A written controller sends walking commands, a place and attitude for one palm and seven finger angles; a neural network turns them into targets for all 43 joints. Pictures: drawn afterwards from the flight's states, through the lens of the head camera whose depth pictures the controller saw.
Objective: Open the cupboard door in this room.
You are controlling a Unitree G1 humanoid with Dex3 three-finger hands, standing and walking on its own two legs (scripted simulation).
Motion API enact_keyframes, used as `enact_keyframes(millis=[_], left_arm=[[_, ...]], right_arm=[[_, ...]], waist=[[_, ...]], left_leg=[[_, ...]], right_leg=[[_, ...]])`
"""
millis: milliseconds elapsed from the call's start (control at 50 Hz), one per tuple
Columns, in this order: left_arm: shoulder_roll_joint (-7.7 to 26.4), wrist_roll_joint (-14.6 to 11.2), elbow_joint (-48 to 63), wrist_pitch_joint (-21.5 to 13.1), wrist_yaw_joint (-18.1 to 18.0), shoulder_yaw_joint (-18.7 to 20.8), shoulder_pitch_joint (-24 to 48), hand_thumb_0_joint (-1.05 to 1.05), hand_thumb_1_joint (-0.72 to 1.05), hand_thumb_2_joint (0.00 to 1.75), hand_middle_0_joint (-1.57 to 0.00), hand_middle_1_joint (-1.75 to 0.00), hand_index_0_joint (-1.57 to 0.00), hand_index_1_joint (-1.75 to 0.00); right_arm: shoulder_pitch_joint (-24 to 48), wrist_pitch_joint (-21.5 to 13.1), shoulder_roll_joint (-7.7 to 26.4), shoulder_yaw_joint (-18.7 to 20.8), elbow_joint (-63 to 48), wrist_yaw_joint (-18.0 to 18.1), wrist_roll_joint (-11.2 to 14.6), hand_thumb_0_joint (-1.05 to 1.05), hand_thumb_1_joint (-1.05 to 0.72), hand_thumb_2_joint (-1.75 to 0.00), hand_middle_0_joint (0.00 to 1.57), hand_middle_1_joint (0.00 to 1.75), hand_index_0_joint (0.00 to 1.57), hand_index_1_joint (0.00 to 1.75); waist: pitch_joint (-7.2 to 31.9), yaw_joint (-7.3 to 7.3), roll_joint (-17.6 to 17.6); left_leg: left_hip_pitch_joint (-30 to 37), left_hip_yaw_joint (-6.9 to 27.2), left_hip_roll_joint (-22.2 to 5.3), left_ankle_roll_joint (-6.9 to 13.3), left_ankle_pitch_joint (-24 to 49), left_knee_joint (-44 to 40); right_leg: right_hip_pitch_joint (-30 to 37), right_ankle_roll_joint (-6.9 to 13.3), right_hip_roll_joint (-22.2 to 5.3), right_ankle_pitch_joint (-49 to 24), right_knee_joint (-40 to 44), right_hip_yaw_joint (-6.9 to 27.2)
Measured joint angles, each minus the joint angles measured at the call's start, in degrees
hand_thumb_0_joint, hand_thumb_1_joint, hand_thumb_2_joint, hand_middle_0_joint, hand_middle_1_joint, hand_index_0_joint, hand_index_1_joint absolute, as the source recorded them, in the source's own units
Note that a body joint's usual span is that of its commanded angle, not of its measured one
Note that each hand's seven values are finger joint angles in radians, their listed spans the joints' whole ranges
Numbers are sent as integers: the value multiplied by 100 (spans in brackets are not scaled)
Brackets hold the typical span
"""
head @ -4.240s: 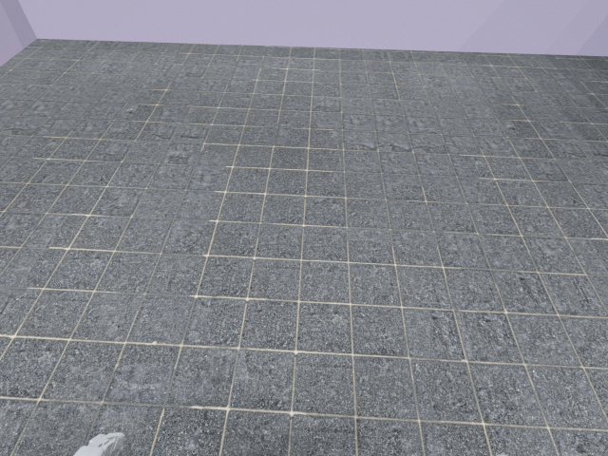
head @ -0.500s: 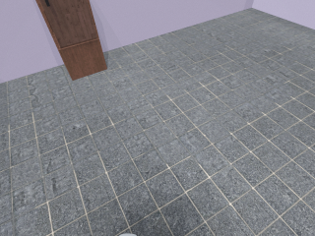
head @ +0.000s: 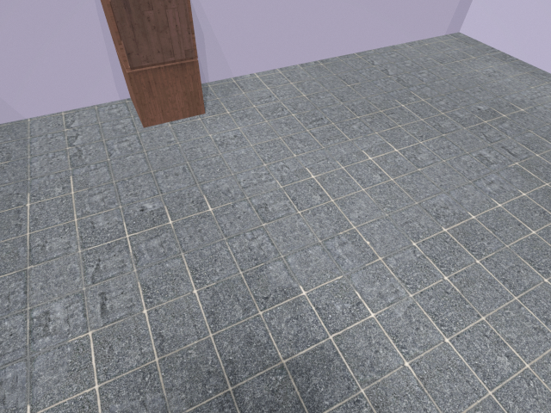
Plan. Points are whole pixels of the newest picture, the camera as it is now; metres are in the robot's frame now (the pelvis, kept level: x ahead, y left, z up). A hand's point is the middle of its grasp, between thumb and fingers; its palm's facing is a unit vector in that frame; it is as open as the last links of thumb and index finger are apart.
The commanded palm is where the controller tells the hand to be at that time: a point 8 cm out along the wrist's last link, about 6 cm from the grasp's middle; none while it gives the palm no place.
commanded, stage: stand and wait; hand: left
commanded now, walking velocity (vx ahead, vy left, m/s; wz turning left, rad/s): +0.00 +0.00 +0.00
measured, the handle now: out of the picture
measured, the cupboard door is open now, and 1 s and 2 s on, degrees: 0 0 0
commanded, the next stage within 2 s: turn or walk to find it in 0.78 s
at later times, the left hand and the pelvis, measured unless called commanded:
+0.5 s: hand out of the picture -0.01 +0.14 -0.17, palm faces +0.03 -0.99 -0.17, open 7.3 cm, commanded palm none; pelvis +0.00 -0.02 +0.00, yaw -1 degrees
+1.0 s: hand out of the picture -0.01 +0.14 -0.18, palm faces +0.09 -0.98 -0.18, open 7.4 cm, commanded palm none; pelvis -0.01 -0.02 +0.00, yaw +2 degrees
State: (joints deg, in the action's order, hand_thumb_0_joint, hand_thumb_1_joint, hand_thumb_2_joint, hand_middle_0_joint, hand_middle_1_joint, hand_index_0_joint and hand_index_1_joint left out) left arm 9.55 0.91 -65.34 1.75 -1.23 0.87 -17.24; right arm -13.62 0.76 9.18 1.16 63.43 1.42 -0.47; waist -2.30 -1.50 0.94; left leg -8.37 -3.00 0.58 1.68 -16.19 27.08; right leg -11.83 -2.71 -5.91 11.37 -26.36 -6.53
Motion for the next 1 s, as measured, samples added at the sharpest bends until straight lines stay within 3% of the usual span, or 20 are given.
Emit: enact_keyframes(millis=[420,820,1000], left_arm=[[-202,-27,-47,-135,-41,-83,151,1,91,90,-20,-30,-20,-30],[-225,-35,-59,-170,-20,-36,34,1,90,90,-20,-30,-20,-30],[-169,-16,188,-66,-45,96,193,1,90,90,-20,-30,-20,-30]], right_arm=[[-350,-109,-207,-96,235,-12,1,1,-91,-90,20,30,20,30],[-499,-122,-220,-50,270,1,-8,0,-91,-90,20,30,20,30],[-428,23,-196,10,54,-59,-33,0,-91,-90,20,30,20,30]], waist=[[24,127,-89],[-14,129,-79],[-12,143,-85]], left_leg=[[125,-17,-125,-143,162,-259],[37,-1,-212,-215,181,-257],[-423,260,-152,-205,-7,282]], right_leg=[[58,144,142,-99,165,3],[-24,229,228,-114,179,-18],[-300,219,116,114,-235,-255]])
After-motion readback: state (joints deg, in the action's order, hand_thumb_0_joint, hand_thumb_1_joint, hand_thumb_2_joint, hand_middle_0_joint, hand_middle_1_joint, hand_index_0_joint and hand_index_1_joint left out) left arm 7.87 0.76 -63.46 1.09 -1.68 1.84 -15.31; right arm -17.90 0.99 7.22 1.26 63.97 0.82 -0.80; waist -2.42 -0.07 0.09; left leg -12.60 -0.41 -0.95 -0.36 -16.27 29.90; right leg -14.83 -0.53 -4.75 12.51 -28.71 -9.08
